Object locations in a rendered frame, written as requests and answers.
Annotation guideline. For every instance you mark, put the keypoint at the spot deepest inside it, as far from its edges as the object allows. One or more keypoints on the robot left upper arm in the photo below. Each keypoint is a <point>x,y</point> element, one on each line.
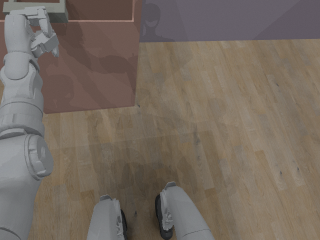
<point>24,162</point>

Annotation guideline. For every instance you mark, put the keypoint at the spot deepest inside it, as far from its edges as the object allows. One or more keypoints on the cabinet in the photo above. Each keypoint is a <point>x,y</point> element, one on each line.
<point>97,64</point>

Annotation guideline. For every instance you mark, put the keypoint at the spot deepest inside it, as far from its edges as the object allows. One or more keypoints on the robot left hand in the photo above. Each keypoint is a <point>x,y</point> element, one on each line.
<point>19,36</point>

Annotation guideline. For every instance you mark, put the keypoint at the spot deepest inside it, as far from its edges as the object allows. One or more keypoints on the handle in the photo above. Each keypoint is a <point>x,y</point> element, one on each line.
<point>57,12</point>

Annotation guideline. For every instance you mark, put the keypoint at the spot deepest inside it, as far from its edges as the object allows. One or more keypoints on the left robot thigh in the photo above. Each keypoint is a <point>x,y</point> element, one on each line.
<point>104,221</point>

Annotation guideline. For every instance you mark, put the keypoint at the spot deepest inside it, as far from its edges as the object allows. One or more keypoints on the drawer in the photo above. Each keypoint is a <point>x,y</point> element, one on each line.
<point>89,9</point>

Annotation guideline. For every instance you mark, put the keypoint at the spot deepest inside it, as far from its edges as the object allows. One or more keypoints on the right robot foot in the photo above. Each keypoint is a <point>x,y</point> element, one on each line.
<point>165,234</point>

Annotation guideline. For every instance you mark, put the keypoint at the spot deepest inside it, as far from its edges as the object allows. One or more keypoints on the robot left forearm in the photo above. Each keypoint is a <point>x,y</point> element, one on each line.
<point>22,104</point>

